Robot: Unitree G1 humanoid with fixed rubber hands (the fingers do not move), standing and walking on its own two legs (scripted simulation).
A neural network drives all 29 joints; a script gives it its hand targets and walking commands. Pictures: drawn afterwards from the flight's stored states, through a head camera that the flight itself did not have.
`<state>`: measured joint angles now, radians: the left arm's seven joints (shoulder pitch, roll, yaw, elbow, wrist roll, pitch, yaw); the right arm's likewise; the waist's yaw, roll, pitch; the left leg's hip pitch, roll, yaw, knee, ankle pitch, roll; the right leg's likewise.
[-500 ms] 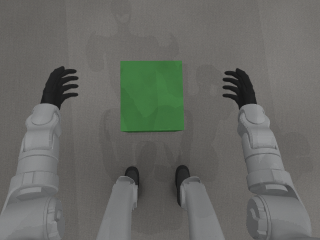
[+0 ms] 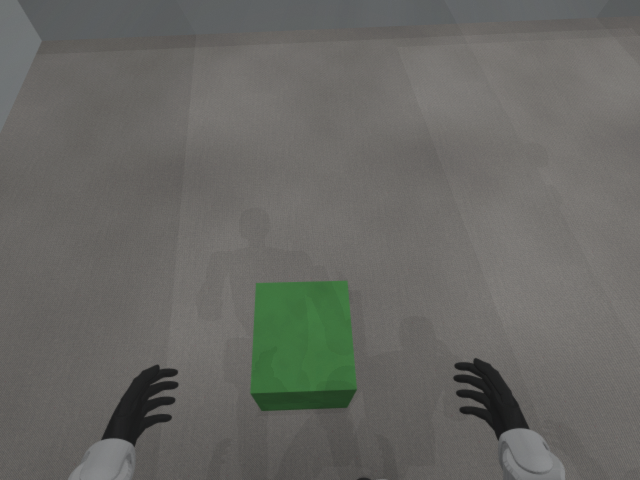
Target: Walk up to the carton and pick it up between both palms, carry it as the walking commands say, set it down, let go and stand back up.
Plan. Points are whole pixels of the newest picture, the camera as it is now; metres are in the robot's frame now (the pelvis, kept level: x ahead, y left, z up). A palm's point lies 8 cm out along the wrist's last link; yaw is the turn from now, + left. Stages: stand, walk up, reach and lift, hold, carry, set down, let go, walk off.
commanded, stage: let go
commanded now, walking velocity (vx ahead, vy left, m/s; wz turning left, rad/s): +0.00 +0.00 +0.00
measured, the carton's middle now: (303, 347) +0.46 +0.03 -0.63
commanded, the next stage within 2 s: stand in 0.54 s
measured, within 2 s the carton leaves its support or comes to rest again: neither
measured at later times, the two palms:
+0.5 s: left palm (130, 441) +0.18 +0.22 -0.06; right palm (521, 441) +0.18 -0.23 -0.06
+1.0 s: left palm out of the picture +0.12 +0.27 -0.11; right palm (524, 474) +0.15 -0.26 -0.12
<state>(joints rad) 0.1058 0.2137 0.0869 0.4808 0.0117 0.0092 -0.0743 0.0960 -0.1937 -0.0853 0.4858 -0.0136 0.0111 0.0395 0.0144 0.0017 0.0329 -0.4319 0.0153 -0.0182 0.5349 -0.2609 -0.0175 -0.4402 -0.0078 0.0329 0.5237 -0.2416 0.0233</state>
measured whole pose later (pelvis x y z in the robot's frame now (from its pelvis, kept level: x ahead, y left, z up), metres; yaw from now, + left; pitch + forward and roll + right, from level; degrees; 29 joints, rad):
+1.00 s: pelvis +0.07 +0.00 +0.00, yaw +4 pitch +4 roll +0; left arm 0.35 0.27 0.02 0.78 0.02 -0.04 0.03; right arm 0.34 -0.27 -0.02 0.82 -0.02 -0.05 -0.01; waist 0.01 0.00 -0.10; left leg -0.23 -0.01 -0.07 0.57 -0.39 -0.01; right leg -0.22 -0.04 -0.02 0.56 -0.40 0.03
